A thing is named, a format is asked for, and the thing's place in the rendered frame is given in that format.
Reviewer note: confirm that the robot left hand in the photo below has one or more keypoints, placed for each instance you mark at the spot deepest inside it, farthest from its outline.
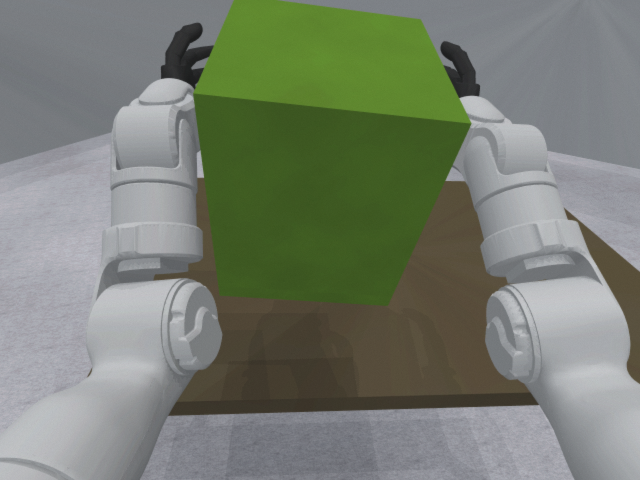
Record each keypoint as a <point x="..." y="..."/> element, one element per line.
<point x="178" y="61"/>

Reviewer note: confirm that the robot left forearm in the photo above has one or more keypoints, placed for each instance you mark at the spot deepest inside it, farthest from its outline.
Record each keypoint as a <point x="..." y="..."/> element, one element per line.
<point x="153" y="179"/>

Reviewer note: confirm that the carton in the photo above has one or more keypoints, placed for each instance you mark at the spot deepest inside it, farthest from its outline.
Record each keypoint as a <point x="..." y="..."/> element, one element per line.
<point x="326" y="136"/>

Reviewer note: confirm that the right robot upper arm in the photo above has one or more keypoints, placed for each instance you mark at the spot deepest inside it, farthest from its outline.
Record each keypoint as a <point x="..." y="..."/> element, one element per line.
<point x="565" y="339"/>

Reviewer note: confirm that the robot right forearm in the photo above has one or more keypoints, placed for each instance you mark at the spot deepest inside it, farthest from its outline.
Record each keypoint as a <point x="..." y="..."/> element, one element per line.
<point x="527" y="236"/>

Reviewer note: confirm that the table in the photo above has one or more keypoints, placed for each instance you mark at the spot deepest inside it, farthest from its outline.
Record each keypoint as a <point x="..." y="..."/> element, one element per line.
<point x="426" y="349"/>

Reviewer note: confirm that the robot right hand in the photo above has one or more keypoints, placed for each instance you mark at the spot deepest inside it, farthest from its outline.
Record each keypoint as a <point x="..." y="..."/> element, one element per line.
<point x="464" y="79"/>

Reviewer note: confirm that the left robot upper arm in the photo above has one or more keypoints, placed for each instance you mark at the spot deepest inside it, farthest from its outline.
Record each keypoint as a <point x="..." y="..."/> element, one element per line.
<point x="145" y="340"/>

